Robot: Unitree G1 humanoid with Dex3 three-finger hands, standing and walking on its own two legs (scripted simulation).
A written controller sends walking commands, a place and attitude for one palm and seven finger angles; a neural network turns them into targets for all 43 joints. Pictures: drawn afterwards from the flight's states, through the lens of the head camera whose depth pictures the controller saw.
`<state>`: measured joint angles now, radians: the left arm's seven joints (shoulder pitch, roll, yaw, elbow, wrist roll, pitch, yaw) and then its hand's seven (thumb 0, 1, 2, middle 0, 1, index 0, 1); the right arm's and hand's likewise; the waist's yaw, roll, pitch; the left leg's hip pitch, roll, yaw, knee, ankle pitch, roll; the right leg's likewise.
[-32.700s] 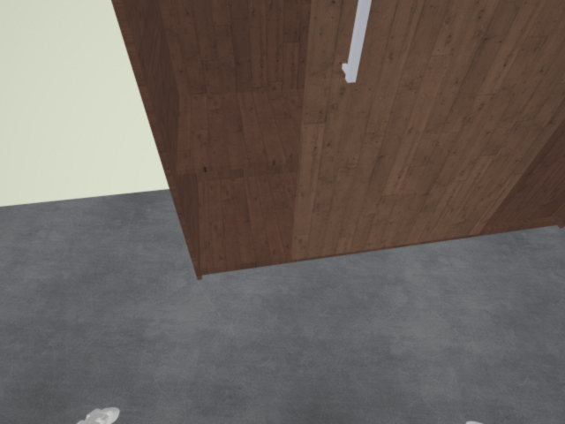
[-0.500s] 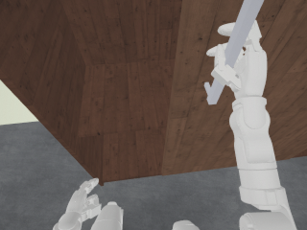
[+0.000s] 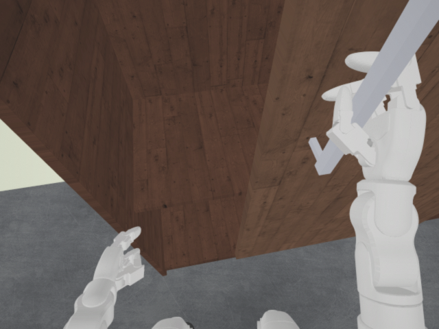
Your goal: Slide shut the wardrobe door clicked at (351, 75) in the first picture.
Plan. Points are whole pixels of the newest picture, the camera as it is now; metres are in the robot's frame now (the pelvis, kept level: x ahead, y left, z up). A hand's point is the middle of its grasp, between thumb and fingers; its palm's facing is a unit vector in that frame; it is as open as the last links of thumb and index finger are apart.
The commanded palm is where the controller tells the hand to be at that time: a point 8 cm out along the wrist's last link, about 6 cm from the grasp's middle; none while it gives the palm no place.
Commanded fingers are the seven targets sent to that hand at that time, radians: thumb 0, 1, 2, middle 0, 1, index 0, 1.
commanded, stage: step sideways, sliding the door along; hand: right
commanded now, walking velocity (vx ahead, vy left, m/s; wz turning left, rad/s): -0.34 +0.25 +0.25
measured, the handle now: (355, 92) +0.36 -0.17 +0.24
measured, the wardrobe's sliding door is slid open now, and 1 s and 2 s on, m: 0.30 0.14 0.03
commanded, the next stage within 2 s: none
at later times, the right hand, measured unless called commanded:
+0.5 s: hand (246, 146) +0.30 -0.03 +0.22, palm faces -0.08 +1.00 -0.05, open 6.5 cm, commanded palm +0.28 -0.05 +0.22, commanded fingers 0.00 -0.90 -0.90 0.45 1.40 0.45 1.40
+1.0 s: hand (202, 150) +0.29 +0.02 +0.22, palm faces -0.02 +1.00 -0.05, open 6.3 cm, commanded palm +0.26 +0.01 +0.24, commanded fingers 0.00 -0.90 -0.90 0.45 1.40 0.45 1.40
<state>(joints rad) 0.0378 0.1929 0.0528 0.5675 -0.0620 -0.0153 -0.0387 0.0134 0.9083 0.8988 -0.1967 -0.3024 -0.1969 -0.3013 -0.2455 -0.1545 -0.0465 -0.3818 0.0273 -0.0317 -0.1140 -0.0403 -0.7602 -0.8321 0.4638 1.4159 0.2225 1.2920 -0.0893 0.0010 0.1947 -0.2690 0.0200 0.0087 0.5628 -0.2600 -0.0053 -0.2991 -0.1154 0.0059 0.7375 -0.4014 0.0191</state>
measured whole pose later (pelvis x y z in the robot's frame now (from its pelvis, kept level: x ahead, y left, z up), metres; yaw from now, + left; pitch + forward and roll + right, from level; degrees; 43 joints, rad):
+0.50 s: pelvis -0.02 +0.04 +0.00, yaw +7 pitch -4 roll +1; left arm 0.00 0.14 0.04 0.58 -0.01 -0.01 -0.06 0.01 0.91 0.90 -0.20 -0.30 -0.20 -0.30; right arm -0.18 -0.14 0.07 -0.46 0.01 -0.06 -0.10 -0.01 -0.77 -0.80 0.37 1.41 0.19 1.21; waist -0.07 -0.01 0.23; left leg -0.45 -0.02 -0.01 0.93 -0.38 -0.02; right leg -0.20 -0.14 -0.04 0.59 -0.32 0.07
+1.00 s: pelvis -0.07 +0.10 -0.01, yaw +10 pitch -4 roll +3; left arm 0.14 0.17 0.02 0.64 -0.05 0.04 -0.02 0.01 0.91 0.90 -0.20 -0.30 -0.20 -0.30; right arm -0.35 -0.19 -0.05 -0.12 0.05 -0.03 -0.12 0.01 -0.79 -0.84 0.41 1.40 0.17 1.35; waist -0.05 -0.02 0.11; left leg -0.19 -0.06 0.05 0.52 -0.24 0.02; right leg -0.28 -0.17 0.07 0.68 -0.32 0.04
